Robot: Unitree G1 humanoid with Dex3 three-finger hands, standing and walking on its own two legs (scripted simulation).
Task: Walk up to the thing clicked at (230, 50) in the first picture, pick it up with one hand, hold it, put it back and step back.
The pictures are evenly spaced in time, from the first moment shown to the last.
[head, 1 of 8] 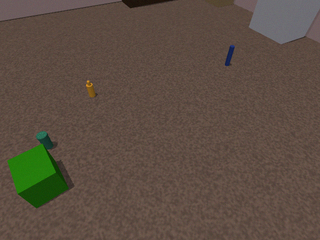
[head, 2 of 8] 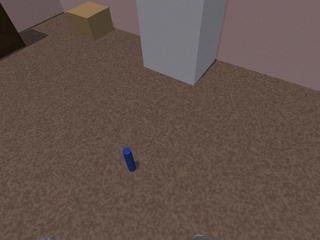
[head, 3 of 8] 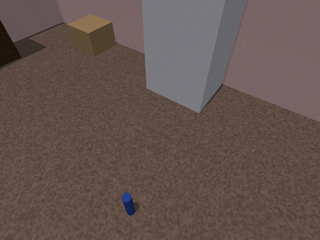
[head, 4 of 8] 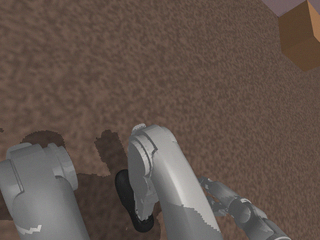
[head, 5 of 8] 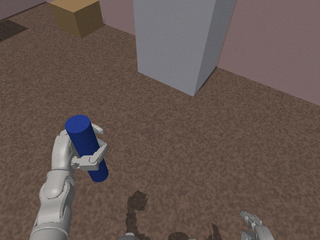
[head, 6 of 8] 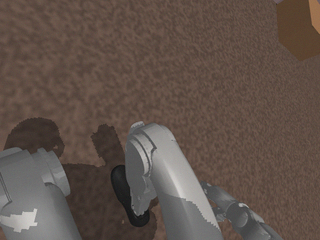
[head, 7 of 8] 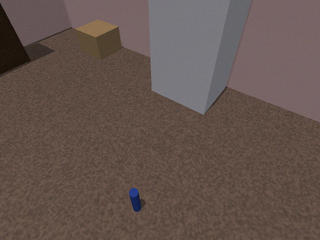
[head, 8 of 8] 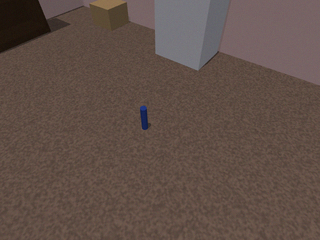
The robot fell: no
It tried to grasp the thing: yes
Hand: left
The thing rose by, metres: 0.66
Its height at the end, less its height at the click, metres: +0.00
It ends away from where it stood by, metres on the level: 0.01
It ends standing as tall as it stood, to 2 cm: yes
